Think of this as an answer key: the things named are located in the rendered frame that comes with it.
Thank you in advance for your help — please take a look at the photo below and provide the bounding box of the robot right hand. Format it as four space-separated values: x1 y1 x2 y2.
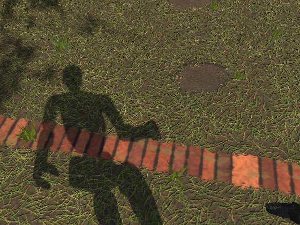
265 202 300 225

